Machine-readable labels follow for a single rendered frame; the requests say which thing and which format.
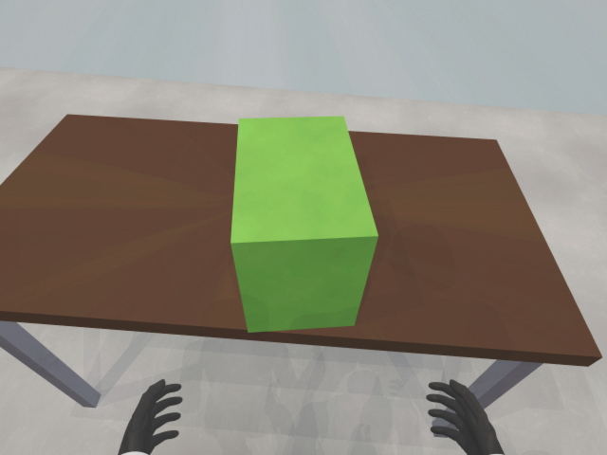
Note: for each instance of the carton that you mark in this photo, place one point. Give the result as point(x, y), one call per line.
point(302, 234)

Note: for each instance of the right robot hand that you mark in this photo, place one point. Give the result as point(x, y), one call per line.
point(475, 433)

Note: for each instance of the left robot hand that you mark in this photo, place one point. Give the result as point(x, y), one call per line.
point(138, 435)

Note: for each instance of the table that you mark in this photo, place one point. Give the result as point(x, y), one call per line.
point(125, 224)

